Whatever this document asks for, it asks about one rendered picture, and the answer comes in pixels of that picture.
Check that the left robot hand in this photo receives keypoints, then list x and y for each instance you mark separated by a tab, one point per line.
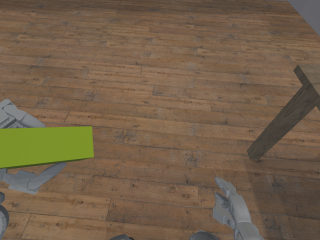
24	181

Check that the sponge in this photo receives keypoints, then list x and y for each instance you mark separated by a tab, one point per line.
28	147

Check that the table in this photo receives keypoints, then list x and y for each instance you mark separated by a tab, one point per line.
306	98

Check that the robot right forearm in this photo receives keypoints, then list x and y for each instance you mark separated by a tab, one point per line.
246	231

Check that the right robot hand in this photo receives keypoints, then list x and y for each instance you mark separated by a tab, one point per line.
229	211

